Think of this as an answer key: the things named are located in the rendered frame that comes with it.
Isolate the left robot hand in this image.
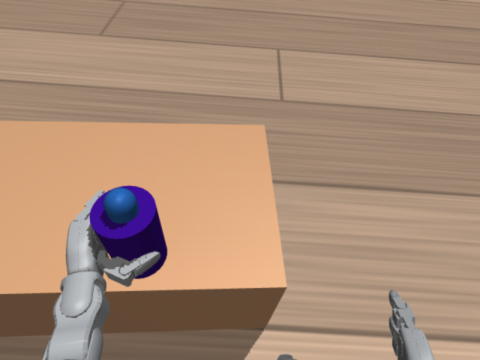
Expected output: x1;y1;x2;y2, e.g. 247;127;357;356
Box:
66;190;161;287

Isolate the right robot hand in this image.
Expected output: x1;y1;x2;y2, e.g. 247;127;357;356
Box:
389;289;435;360

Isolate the left robot arm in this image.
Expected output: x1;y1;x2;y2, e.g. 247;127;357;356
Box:
42;271;110;360

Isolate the bottle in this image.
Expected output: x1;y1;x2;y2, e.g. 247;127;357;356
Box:
89;186;167;279

